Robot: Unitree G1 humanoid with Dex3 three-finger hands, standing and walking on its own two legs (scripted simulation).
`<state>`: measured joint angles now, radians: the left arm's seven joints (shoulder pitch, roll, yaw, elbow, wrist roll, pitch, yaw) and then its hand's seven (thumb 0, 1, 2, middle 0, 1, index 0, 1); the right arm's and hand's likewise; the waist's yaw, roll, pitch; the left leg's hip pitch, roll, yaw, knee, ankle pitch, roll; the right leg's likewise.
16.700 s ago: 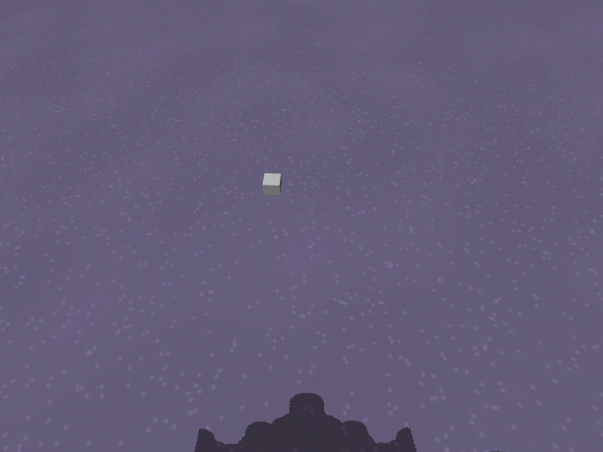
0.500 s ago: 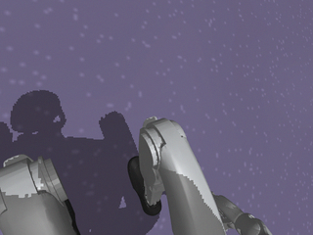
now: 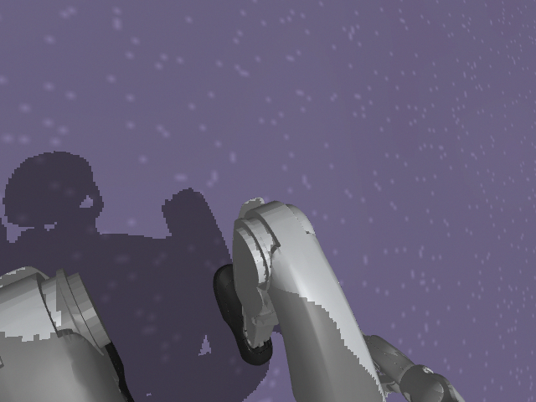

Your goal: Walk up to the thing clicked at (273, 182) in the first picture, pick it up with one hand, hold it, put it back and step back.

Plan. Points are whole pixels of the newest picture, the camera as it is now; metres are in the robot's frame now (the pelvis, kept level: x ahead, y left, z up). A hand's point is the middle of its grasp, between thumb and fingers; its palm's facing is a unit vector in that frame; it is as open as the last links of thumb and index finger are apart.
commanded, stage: close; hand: left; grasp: from above
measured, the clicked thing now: out of the picture +0.42 +0.35 -0.26
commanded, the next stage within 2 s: settle in 1.04 s
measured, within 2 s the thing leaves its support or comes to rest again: leaves its support in 1.42 s
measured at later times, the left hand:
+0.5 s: hand out of the picture +0.41 +0.34 -0.24, palm faces -0.42 -0.17 -0.89, open 11.6 cm
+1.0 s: hand out of the picture +0.41 +0.35 -0.24, palm faces -0.43 -0.17 -0.89, open 10.9 cm
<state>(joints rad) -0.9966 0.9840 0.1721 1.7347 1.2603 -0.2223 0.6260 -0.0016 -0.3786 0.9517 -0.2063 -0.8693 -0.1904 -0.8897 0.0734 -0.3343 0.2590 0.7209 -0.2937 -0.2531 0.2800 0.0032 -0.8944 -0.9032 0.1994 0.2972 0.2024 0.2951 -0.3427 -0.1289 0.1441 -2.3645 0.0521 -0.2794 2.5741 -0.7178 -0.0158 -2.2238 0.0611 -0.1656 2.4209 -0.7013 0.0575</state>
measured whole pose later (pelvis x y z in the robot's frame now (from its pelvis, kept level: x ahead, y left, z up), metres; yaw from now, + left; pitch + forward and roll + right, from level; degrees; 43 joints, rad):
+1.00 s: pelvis +0.00 +0.00 +0.00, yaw +0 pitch +27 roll -13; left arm -0.97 0.99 0.15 1.71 1.27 -0.26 0.61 -0.01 -0.10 0.66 -0.50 -0.71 -0.54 -0.72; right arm 0.07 -0.33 0.28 0.70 -0.29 -0.22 0.26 0.00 -0.89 -0.90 0.20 0.30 0.20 0.29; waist -0.33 -0.13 0.14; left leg -2.36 0.05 -0.28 2.57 -0.71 -0.01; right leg -2.22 0.07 -0.17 2.41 -0.69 0.06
